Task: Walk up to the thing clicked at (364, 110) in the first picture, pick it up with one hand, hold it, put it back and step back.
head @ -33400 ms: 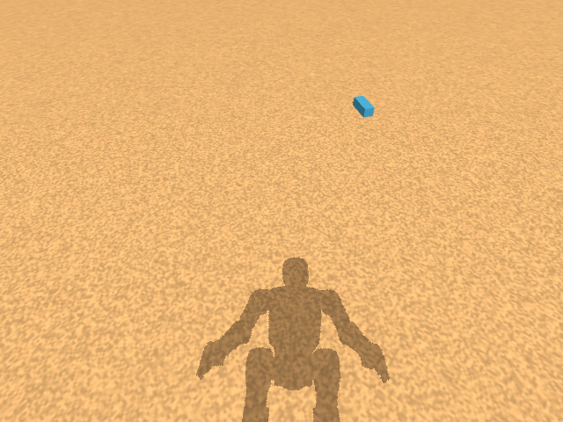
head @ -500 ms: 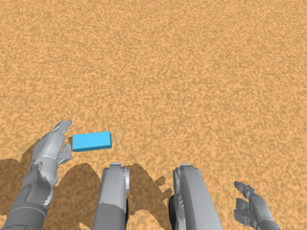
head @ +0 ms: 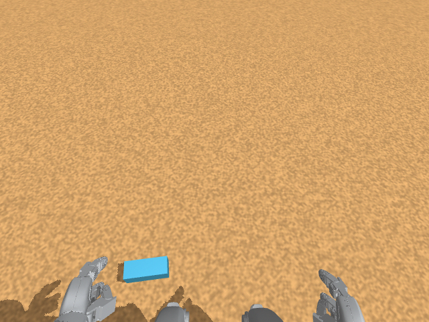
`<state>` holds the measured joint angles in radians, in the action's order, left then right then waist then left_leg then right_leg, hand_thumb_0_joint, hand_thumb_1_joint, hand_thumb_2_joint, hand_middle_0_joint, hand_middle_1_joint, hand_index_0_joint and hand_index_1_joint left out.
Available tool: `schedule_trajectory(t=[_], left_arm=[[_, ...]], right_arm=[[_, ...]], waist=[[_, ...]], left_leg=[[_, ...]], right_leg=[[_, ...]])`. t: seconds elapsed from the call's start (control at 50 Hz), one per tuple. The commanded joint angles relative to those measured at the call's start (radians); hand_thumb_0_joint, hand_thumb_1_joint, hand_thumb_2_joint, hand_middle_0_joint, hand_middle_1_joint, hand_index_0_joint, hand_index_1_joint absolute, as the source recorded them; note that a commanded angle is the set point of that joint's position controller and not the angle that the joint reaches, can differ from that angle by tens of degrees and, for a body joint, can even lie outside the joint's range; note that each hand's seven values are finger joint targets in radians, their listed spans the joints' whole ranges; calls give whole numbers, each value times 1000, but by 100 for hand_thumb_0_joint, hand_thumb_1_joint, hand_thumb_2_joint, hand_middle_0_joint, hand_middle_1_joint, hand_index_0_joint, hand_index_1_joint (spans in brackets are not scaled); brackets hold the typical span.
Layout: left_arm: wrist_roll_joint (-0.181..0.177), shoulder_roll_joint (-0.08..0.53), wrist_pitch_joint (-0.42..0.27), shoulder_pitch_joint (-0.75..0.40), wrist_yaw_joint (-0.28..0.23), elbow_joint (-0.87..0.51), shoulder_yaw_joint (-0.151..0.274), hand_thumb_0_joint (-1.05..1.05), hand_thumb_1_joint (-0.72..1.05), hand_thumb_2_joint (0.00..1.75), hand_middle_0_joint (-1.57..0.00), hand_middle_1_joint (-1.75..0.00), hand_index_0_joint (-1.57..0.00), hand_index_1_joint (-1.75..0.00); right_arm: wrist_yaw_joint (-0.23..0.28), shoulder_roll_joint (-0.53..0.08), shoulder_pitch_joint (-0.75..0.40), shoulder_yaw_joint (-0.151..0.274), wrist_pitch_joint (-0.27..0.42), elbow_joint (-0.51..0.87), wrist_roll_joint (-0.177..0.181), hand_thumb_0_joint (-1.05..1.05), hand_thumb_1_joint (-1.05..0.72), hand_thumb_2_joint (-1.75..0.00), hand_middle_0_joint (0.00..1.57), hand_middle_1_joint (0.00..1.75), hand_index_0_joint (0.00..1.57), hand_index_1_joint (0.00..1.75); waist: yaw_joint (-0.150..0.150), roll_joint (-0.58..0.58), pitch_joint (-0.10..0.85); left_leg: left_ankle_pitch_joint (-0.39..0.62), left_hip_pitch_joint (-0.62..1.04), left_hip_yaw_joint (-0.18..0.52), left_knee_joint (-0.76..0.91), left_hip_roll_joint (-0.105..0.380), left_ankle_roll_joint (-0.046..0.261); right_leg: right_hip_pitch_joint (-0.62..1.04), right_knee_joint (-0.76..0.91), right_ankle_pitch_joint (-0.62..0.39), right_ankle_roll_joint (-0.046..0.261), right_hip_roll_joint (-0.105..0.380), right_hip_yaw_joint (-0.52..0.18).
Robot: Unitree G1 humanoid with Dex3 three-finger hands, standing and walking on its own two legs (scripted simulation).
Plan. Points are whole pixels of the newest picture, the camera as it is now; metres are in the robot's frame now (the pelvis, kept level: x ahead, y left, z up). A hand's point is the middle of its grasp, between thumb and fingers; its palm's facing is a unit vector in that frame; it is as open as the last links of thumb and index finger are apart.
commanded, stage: home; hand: left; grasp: from above
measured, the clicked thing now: (146, 269) +0.41 +0.25 -0.64
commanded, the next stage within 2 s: none
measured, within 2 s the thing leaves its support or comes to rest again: neither
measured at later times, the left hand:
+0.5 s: hand (106, 312) +0.18 +0.18 +0.00, palm faces +0.08 -0.98 -0.19, open 7.4 cm
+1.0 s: hand (106, 313) +0.18 +0.18 +0.00, palm faces +0.07 -0.98 -0.20, open 7.4 cm
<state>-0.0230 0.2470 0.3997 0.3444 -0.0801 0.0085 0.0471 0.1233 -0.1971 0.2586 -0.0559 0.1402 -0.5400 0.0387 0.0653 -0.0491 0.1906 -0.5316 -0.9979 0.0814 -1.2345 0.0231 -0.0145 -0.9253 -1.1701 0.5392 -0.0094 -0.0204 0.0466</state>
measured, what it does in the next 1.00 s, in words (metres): stands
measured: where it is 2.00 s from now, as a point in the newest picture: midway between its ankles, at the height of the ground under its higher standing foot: outside the picture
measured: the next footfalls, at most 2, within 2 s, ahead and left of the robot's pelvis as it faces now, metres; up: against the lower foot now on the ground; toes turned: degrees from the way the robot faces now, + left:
none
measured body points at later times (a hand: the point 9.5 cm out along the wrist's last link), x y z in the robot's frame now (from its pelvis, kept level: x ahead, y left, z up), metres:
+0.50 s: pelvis +0.02 -0.01 +0.04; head +0.03 +0.00 +0.49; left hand +0.17 +0.23 +0.01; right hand +0.20 -0.25 -0.01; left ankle +0.03 +0.12 -0.64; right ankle +0.02 -0.13 -0.64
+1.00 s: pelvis +0.02 +0.00 +0.04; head +0.03 +0.00 +0.49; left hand +0.17 +0.23 +0.02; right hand +0.17 -0.25 -0.02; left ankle +0.03 +0.12 -0.64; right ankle +0.02 -0.13 -0.64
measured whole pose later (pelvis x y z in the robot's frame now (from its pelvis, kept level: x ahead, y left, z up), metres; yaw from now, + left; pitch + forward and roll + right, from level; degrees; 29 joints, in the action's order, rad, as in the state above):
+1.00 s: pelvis +0.02 +0.00 +0.04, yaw +1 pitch +9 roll -2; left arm -0.05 0.22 0.45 0.50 -0.02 -0.12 0.03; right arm 0.19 -0.22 0.31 -0.04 0.25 -0.54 0.01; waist 0.04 -0.05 0.16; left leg -0.47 -0.70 0.07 -1.00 0.02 -0.02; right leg -0.63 -0.95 0.48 -0.01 -0.01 0.04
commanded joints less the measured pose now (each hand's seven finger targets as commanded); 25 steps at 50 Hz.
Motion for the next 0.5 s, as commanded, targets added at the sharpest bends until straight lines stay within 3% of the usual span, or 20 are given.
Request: schedule_trajectory(t=[0.0, 0.14, 0.28, 0.48], left_arm=[[-41, 84, 2, 66, -3, -270, 67, 0, 90, 90, -20, -30, -20, -30], [-41, 64, 22, 171, 24, -327, 50, 0, 90, 90, -20, -30, -20, -30], [-35, 64, 17, 145, 54, -307, 42, 0, 90, 90, -20, -30, -20, -30], [-23, 81, 1, 120, 61, -328, 49, 0, 90, 90, -20, -30, -20, -30]], right_arm=[[51, -128, -8, 58, 73, 160, -8, 0, -90, -90, 20, 30, 20, 30], [75, -121, 3, 61, 110, 183, -21, 0, -90, -90, 20, 30, 20, 30], [76, -138, -12, 73, 140, 183, -29, 0, -90, -90, 20, 30, 20, 30], [71, -145, -26, 75, 165, 172, -36, 0, -90, -90, 20, 30, 20, 30]], waist=[[-4, -34, 165], [-8, 3, 76], [-5, 32, 11], [-16, -3, 52]], left_leg=[[250, 327, -17, 291, -18, 24], [272, 384, -24, 362, -23, 30], [244, 392, -41, 381, -26, 35], [286, 432, -45, 373, -30, 31]], right_leg=[[230, 284, -254, 20, -17, 0], [295, 369, -268, 15, -19, 9], [290, 399, -237, 5, -11, 12], [318, 392, -287, 4, -4, 5]])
